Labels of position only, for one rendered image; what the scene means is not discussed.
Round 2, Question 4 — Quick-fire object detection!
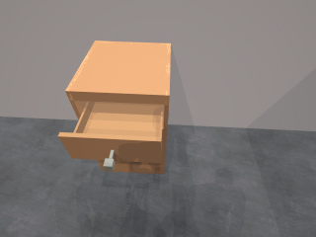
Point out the handle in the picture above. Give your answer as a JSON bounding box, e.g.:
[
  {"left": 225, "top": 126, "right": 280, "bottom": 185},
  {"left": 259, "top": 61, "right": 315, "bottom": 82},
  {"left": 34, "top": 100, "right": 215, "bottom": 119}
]
[{"left": 103, "top": 150, "right": 116, "bottom": 171}]

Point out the cabinet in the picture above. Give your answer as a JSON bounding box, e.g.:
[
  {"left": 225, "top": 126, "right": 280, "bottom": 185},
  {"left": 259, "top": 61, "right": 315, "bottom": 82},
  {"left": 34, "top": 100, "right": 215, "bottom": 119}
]
[{"left": 65, "top": 40, "right": 171, "bottom": 175}]

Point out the drawer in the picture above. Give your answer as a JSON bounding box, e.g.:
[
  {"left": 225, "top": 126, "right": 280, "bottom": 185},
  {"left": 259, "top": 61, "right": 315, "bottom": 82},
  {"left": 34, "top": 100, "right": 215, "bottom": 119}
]
[{"left": 57, "top": 101, "right": 164, "bottom": 163}]

